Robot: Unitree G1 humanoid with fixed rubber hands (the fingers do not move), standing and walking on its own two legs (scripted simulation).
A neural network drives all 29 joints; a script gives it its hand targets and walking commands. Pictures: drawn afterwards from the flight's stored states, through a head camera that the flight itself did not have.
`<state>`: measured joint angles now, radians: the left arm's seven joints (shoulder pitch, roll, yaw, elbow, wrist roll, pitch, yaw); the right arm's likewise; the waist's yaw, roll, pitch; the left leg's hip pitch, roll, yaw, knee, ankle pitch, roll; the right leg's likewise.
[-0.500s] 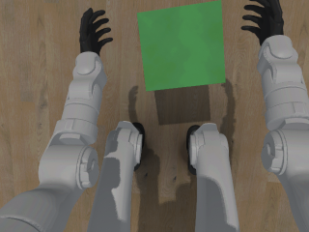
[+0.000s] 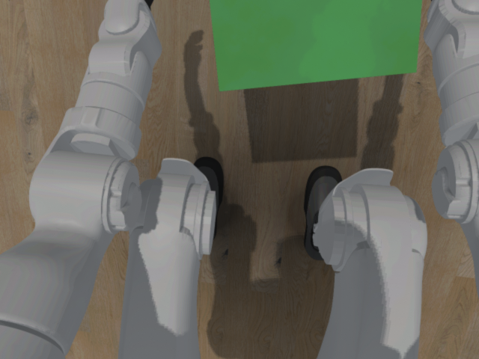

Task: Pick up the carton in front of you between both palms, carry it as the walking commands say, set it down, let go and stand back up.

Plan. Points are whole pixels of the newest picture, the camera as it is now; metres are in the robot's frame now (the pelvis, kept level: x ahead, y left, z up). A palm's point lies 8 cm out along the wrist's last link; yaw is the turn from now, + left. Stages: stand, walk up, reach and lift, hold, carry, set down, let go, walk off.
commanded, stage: reach and lift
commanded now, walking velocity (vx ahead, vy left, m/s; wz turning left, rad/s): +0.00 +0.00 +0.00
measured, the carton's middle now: (301, 8) +0.52 -0.06 -0.25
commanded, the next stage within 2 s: none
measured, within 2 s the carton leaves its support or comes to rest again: leaves its support in 0.74 s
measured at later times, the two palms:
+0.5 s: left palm out of the picture +0.53 +0.11 -0.17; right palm out of the picture +0.53 -0.19 -0.18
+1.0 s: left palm out of the picture +0.50 +0.09 -0.06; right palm out of the picture +0.50 -0.21 -0.08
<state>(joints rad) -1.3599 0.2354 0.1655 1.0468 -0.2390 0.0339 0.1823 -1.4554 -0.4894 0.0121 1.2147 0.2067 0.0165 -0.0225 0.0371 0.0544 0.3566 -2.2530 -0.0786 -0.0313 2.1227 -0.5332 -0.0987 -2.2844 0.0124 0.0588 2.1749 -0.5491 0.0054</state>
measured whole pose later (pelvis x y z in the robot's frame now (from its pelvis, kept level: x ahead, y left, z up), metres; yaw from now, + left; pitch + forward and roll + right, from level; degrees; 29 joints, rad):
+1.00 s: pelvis +0.00 +0.01 +0.02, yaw -3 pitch +39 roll +3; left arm -1.04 -0.03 0.44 0.67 -0.04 0.19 0.20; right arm -1.19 -0.25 -0.11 0.89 0.04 0.27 -0.07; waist -0.01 0.07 0.03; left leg -2.21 -0.14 -0.08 2.09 -0.56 -0.13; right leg -2.25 0.09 0.08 2.11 -0.53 0.05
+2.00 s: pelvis +0.07 +0.02 +0.29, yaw -7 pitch +27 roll +0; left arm -0.53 -0.16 0.40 0.61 0.17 0.26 0.11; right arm -0.55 0.03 -0.31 0.68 -0.18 0.31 -0.03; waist 0.01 0.04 -0.23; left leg -1.18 -0.12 -0.14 1.18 -0.46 -0.03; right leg -1.20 0.09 0.13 1.16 -0.43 0.05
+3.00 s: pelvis +0.10 +0.01 +0.40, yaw -8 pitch -3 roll +0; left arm -0.35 -0.18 0.33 0.41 0.31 0.59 0.01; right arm -0.31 0.16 -0.28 0.39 -0.30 0.65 -0.01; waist 0.00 0.01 -0.03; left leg -0.16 -0.05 -0.15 0.45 -0.23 -0.01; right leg -0.18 0.05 0.15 0.44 -0.20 0.01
